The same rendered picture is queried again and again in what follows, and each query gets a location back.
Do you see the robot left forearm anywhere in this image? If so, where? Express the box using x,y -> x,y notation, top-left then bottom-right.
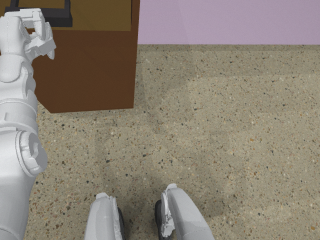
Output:
0,54 -> 39,137

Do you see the cabinet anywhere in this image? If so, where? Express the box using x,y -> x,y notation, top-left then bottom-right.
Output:
0,0 -> 140,114

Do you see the drawer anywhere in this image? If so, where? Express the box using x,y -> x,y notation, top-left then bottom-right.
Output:
0,0 -> 131,31

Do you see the left robot hand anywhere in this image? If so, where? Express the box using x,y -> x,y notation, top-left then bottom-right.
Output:
0,8 -> 56,65

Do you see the left robot upper arm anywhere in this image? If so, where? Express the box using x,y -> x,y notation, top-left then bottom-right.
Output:
0,130 -> 48,240

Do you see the robot left thigh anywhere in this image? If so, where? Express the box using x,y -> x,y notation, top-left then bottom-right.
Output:
83,196 -> 119,240

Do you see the robot left shin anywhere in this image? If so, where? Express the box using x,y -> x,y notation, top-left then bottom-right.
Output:
90,192 -> 123,240

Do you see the handle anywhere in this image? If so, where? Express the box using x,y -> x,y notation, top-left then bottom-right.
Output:
4,0 -> 73,28

